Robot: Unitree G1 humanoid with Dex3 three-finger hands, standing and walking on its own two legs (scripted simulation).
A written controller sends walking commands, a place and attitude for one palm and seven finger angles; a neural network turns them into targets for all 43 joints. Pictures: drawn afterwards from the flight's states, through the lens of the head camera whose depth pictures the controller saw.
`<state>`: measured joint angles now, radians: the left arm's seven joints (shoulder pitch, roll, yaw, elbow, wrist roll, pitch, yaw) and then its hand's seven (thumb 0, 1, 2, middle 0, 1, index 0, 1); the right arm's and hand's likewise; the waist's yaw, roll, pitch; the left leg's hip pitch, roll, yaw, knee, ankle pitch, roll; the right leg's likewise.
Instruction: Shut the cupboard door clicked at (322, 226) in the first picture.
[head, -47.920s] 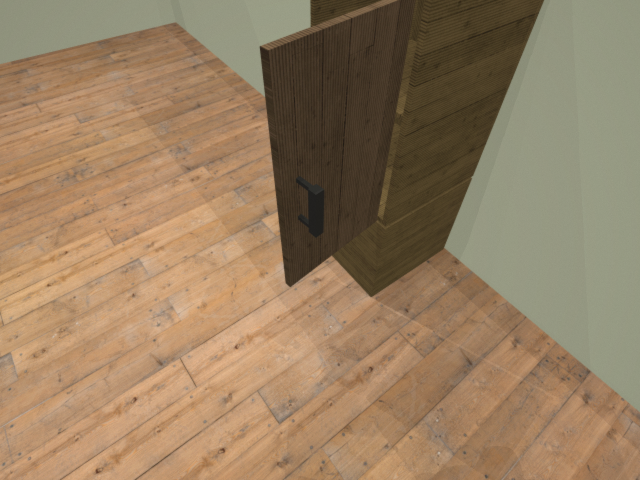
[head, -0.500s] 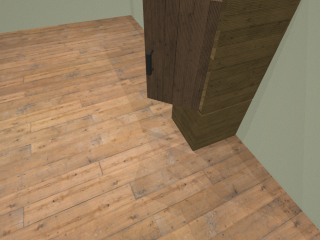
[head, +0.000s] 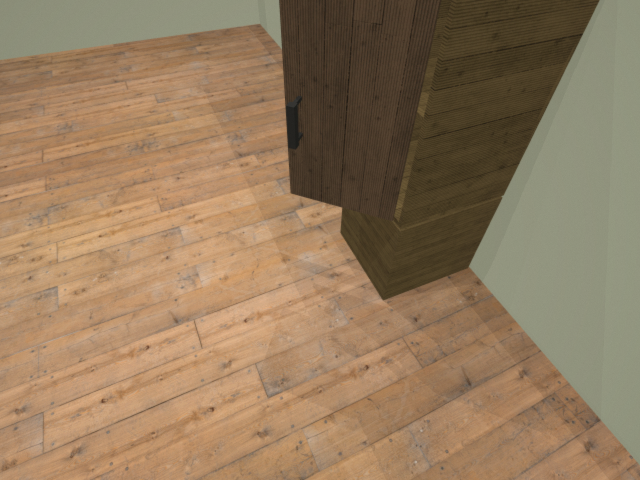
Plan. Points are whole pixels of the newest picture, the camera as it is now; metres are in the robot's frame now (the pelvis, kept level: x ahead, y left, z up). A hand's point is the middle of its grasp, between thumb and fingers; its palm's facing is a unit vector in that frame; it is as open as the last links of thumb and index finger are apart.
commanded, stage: walk to a spot facing it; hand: left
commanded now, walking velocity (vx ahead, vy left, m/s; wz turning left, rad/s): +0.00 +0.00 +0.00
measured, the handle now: (296, 122) +0.94 +0.10 -0.07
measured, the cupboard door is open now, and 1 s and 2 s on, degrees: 45 45 45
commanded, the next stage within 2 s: turn to face it in 1.84 s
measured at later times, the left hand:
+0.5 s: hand out of the picture +0.01 +0.20 -0.20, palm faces +0.19 -0.96 -0.20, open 7.4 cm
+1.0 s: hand out of the picture -0.01 +0.18 -0.16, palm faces +0.44 -0.84 -0.32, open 7.4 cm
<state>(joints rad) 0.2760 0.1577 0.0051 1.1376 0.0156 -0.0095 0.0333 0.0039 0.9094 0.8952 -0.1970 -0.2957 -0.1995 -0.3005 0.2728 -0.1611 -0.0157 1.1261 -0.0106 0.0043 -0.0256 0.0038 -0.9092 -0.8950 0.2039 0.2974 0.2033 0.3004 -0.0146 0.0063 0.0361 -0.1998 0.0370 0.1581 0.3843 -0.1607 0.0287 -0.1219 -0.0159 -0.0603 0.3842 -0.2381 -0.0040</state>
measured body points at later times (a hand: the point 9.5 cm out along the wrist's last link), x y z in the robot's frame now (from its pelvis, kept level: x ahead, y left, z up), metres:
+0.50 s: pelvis +0.00 +0.01 -0.02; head +0.04 +0.04 +0.42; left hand +0.00 +0.25 -0.19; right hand +0.05 -0.22 -0.17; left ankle +0.03 +0.10 -0.74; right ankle -0.02 -0.12 -0.73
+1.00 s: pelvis +0.02 -0.04 -0.01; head +0.08 -0.04 +0.44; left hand -0.03 +0.22 -0.13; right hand +0.20 -0.26 -0.16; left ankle -0.03 +0.08 -0.66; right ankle +0.03 -0.17 -0.74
